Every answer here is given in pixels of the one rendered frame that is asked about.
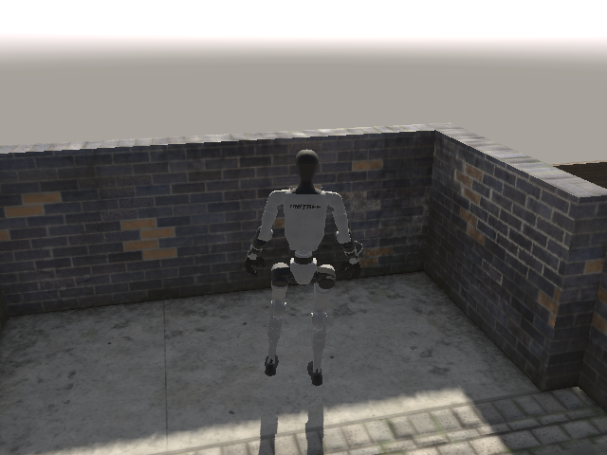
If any robot right upper arm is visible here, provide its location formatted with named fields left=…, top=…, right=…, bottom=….
left=325, top=191, right=351, bottom=244

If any robot right forearm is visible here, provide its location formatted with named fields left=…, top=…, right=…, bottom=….
left=341, top=228, right=359, bottom=264

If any right robot thigh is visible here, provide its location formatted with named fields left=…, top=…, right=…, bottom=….
left=310, top=264, right=336, bottom=329

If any left robot hand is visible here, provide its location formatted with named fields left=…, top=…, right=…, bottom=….
left=244, top=254, right=266, bottom=276

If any robot left forearm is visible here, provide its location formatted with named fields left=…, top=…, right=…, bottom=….
left=248, top=227, right=267, bottom=260

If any right robot hand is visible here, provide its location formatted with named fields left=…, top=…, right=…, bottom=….
left=340, top=261, right=361, bottom=281

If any robot torso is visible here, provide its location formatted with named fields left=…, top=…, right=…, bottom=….
left=283, top=186, right=327, bottom=284

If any robot left upper arm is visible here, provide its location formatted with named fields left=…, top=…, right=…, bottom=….
left=257, top=190, right=286, bottom=242

